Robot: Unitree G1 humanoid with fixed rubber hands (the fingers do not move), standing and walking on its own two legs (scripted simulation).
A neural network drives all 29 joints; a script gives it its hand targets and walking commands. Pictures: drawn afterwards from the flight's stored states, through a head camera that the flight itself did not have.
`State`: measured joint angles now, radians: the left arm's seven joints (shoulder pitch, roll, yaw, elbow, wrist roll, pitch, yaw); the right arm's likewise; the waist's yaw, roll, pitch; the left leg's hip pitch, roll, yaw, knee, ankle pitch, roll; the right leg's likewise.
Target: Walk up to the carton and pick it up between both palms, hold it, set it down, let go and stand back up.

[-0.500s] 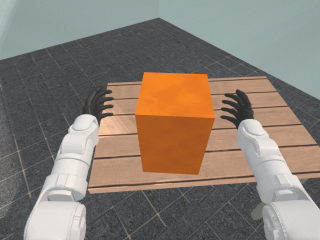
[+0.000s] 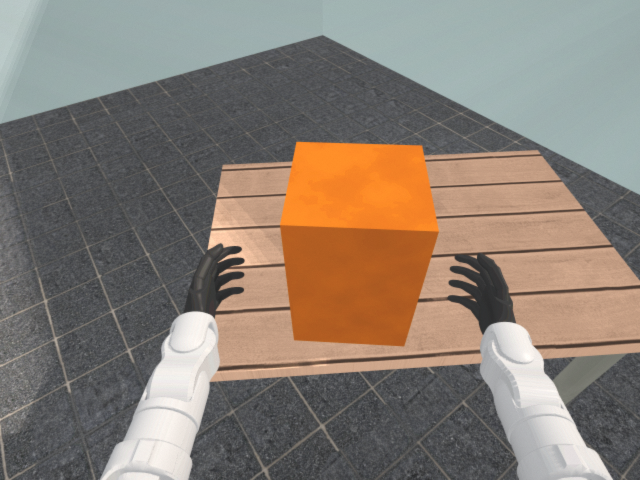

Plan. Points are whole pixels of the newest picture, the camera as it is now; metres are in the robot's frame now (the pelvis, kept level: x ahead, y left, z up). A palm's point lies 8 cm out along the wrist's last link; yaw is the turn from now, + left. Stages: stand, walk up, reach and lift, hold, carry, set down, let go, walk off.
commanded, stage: set down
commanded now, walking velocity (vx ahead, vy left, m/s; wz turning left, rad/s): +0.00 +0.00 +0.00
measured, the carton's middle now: (353, 249) +0.48 -0.04 +0.00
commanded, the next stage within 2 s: let go in 1.94 s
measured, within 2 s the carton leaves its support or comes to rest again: neither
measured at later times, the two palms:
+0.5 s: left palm (191, 399) +0.26 +0.19 -0.03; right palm (496, 403) +0.25 -0.21 -0.04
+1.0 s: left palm (185, 442) +0.22 +0.19 -0.07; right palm (501, 444) +0.20 -0.21 -0.07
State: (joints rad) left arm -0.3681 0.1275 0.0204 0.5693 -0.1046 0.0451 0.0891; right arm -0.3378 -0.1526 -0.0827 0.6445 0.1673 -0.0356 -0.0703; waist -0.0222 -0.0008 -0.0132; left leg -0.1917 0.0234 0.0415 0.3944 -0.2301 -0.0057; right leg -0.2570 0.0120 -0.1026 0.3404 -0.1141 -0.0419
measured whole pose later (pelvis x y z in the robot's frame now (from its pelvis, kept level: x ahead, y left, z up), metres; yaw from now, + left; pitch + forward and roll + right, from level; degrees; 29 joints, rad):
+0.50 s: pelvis +0.00 +0.00 -0.01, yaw +1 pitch +2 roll +0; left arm -0.07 0.15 -0.08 0.75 -0.14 -0.44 0.10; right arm -0.07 -0.12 -0.04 0.78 0.16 -0.37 -0.02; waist -0.02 0.00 -0.01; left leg -0.25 0.02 0.03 0.49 -0.28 -0.01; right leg -0.31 0.01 -0.11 0.45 -0.17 -0.04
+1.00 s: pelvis +0.00 +0.00 -0.01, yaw +1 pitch -1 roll -1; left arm 0.03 0.17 -0.10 0.78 -0.13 -0.45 0.08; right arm -0.01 -0.12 -0.05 0.94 0.14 -0.52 0.01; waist -0.03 -0.01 0.04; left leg -0.23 0.02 0.02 0.58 -0.34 0.00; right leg -0.29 0.00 -0.12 0.53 -0.23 -0.04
